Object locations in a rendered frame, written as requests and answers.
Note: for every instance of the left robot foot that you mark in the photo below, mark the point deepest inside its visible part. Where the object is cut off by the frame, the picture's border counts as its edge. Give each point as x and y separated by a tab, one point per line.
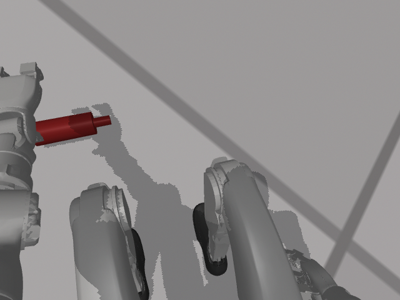
140	261

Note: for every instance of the left robot hand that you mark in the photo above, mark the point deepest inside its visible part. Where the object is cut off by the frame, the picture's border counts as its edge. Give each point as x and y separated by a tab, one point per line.
22	91

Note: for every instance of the right robot hand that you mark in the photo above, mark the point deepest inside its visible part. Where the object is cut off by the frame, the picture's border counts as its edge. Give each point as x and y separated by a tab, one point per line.
313	280

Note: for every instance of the bottle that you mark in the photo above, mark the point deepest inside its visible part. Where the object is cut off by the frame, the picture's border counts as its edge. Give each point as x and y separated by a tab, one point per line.
69	127

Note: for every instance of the left robot arm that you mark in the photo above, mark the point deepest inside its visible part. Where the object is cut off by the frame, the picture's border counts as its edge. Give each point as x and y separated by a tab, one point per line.
20	217

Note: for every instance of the right robot arm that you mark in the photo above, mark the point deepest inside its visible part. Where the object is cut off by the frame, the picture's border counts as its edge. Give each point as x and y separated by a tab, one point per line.
338	293

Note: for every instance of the right robot foot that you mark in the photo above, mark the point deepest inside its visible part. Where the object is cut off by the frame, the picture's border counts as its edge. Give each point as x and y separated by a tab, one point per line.
201	230

